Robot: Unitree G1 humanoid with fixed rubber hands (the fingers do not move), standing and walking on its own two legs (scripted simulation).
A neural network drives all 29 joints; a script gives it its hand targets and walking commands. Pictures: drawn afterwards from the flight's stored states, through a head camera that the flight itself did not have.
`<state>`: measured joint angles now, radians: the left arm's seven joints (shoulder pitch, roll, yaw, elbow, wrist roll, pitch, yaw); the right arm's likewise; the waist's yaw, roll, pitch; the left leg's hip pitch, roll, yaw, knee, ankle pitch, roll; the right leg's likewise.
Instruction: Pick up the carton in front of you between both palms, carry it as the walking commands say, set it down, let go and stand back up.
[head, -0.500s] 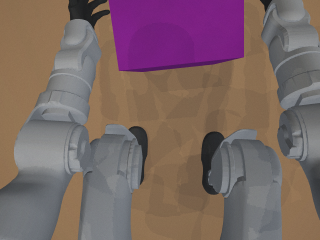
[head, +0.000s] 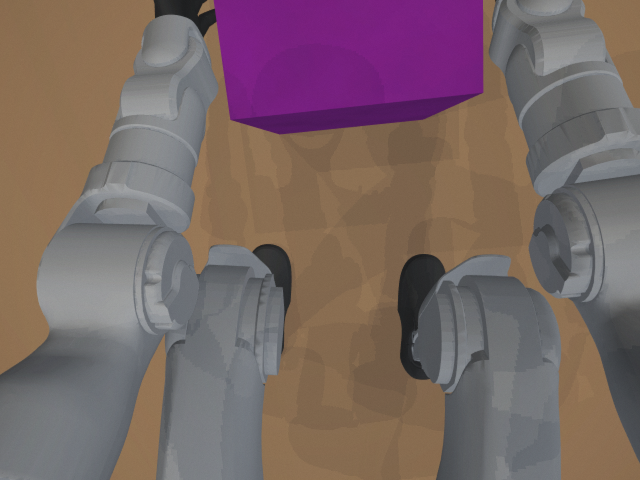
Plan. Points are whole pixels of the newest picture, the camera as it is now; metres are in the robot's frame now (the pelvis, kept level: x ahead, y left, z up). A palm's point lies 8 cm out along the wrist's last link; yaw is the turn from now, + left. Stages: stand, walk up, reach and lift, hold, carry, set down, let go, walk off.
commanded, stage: reach and lift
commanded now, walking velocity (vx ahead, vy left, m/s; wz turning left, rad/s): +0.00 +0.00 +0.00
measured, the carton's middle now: (344, 24) +0.55 +0.01 -0.25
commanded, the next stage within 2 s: none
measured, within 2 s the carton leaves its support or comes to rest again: leaves its support in 0.12 s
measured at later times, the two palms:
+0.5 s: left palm out of the picture +0.50 +0.14 -0.01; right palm out of the picture +0.52 -0.16 -0.01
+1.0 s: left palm out of the picture +0.47 +0.14 +0.13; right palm out of the picture +0.48 -0.16 +0.13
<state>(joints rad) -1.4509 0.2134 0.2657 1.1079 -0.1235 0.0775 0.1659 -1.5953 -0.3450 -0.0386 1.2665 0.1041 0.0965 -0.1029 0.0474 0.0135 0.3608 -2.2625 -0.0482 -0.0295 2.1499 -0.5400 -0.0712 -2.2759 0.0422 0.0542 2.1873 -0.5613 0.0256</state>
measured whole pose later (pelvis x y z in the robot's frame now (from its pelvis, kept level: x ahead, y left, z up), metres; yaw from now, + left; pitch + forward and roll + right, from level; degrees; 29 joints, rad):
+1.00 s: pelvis +0.03 +0.01 +0.18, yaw -3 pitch +39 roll +1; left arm -0.81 -0.07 0.43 0.59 0.15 0.37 0.07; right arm -0.87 0.00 -0.36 0.69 -0.16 0.37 -0.06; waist 0.03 -0.01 -0.21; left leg -1.76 -0.10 -0.10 1.58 -0.51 -0.07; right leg -1.76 0.11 0.11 1.59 -0.50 0.05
